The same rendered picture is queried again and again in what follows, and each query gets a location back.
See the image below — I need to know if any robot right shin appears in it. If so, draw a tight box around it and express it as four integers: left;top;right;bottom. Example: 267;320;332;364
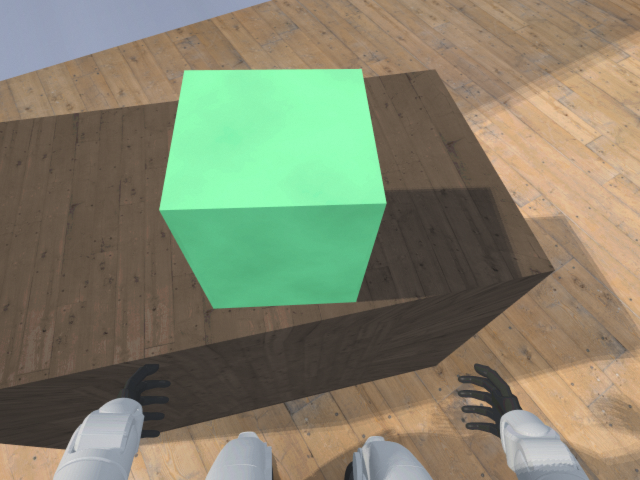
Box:
363;436;385;446

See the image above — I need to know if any left robot forearm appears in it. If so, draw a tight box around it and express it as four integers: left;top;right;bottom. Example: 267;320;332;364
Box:
53;398;144;480

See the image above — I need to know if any carton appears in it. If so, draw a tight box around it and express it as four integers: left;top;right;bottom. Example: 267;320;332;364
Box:
159;69;387;309

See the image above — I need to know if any right robot hand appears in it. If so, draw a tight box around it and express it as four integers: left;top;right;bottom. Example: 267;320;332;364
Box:
458;364;523;439

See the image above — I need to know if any right robot thigh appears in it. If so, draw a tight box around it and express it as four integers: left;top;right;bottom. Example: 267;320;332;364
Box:
353;441;433;480

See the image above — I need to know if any left robot hand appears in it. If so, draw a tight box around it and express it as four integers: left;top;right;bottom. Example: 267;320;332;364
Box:
116;364;171;438

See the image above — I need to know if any right robot forearm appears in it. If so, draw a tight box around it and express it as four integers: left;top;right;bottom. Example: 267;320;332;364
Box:
500;410;589;480

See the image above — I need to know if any pedestal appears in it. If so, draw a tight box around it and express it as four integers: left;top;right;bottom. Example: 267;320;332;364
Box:
0;69;555;450

